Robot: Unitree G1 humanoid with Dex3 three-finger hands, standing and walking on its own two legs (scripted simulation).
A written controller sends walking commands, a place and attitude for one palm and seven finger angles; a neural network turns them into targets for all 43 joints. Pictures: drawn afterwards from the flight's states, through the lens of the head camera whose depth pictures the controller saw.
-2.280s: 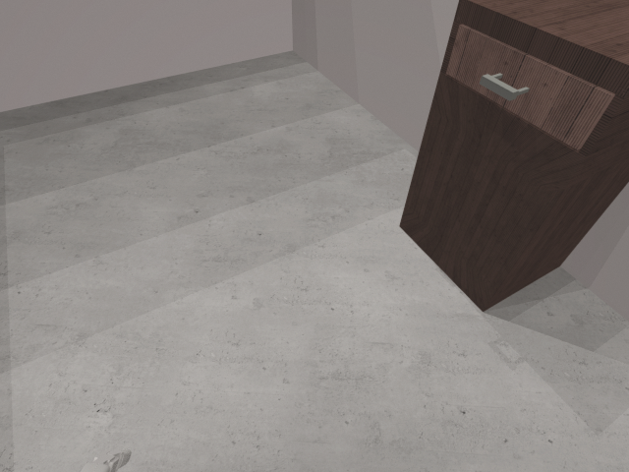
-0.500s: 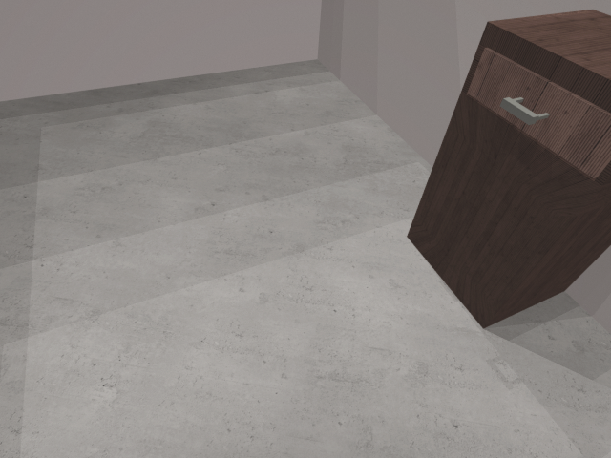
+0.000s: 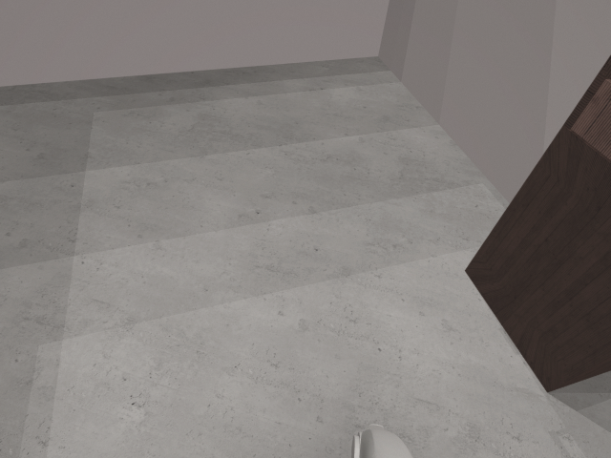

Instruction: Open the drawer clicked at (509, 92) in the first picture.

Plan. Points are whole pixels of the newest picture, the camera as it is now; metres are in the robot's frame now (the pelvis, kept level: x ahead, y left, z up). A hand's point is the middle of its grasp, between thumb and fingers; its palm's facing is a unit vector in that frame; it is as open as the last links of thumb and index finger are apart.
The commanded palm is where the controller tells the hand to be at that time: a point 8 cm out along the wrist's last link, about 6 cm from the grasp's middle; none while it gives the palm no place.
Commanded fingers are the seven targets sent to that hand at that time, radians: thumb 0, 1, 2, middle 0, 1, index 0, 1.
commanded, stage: walk to a spot facing it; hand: left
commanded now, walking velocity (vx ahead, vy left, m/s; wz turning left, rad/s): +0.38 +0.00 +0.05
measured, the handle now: out of the picture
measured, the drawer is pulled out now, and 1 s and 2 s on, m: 0.00 0.00 0.00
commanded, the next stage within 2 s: turn to face it in 0.32 s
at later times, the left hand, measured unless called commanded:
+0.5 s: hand (207, 421) +0.21 +0.15 -0.18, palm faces +0.18 -0.96 -0.21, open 7.3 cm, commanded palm none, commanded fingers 0.00 0.90 0.90 -0.20 -0.30 -0.20 -0.30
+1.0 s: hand (197, 324) +0.37 +0.20 -0.17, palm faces -0.04 -0.96 -0.26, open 7.4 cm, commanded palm none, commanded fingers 0.00 0.90 0.90 -0.20 -0.30 -0.20 -0.30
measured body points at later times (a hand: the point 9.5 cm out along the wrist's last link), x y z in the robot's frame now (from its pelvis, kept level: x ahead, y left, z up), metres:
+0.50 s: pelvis +0.23 -0.03 -0.01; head +0.25 -0.02 +0.44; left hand +0.20 +0.21 -0.16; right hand +0.32 -0.27 -0.15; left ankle +0.31 +0.12 -0.69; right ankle +0.22 -0.13 -0.74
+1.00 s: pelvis +0.28 +0.00 -0.01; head +0.30 -0.02 +0.43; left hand +0.37 +0.25 -0.15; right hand +0.35 -0.25 -0.17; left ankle +0.36 +0.11 -0.74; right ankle +0.29 -0.11 -0.72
